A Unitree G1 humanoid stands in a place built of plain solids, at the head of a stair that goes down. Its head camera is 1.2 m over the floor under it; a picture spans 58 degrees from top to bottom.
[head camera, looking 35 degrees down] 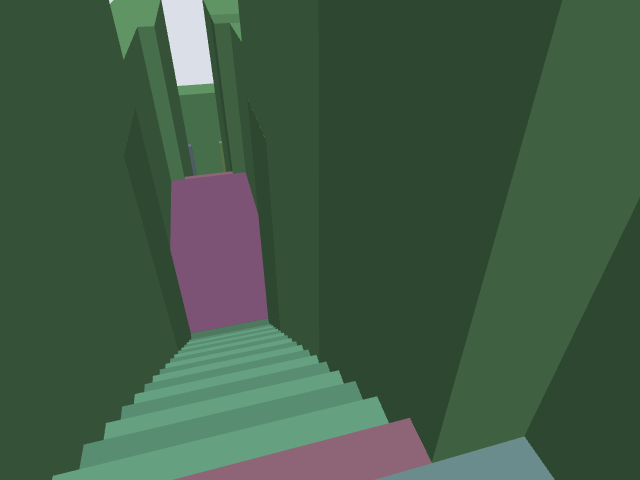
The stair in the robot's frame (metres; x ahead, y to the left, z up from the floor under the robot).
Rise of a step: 0.20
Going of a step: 0.22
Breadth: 1.10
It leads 15 degrees to the left of straight ahead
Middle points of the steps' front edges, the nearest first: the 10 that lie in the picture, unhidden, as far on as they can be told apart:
0.63 0.26 0.00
0.84 0.32 -0.20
1.06 0.38 -0.40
1.27 0.44 -0.60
1.49 0.49 -0.79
1.71 0.55 -0.99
1.92 0.61 -1.19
2.14 0.67 -1.39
2.36 0.73 -1.59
2.57 0.79 -1.79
